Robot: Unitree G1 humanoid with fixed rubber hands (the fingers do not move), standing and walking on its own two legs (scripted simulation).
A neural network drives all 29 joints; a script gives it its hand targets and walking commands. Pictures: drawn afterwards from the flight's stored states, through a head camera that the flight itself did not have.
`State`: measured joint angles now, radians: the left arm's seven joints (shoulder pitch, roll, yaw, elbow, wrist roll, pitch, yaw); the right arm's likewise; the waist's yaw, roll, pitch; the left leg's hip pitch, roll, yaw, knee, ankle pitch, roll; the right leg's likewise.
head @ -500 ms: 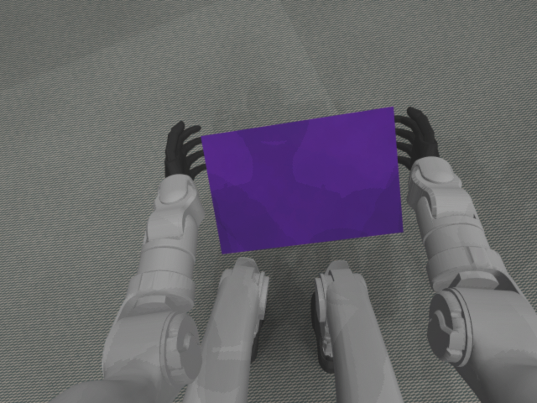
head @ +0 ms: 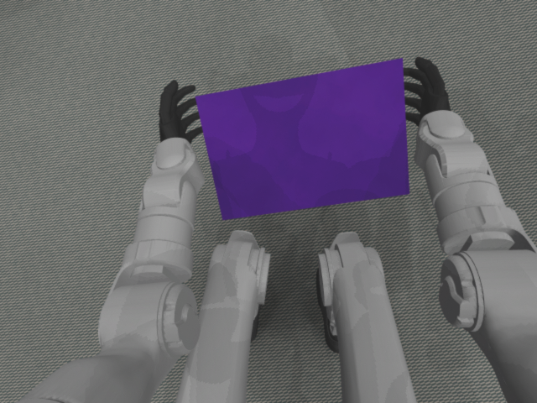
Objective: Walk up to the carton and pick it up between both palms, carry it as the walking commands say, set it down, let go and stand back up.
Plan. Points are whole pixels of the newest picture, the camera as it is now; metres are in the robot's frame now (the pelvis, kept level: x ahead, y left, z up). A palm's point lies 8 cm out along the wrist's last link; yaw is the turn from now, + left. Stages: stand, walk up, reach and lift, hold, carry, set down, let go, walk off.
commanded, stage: set down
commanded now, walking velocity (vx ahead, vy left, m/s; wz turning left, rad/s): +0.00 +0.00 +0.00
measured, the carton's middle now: (302, 137) +0.48 -0.02 -0.20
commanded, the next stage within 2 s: none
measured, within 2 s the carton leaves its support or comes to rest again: rests again in 1.94 s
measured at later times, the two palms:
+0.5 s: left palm (199, 139) +0.48 +0.16 -0.20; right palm (406, 119) +0.51 -0.20 -0.22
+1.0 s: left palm (201, 142) +0.48 +0.16 -0.22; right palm (403, 122) +0.51 -0.20 -0.23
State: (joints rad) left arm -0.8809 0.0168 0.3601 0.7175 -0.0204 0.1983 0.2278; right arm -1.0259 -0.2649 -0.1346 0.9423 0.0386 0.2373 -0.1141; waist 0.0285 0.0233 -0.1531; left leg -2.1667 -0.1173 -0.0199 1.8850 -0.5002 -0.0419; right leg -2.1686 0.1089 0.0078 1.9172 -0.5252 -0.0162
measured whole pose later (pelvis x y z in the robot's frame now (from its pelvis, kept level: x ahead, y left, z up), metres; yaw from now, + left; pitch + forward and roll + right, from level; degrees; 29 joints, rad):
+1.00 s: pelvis -0.01 +0.00 -0.09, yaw +1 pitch +35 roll +3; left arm -1.18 0.14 0.34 0.96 -0.12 0.13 0.16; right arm -1.34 -0.40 -0.04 1.18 0.11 0.17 -0.06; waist 0.02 0.05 0.23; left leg -2.27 -0.12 0.02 2.19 -0.53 -0.06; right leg -2.28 0.08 -0.02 2.24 -0.56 -0.04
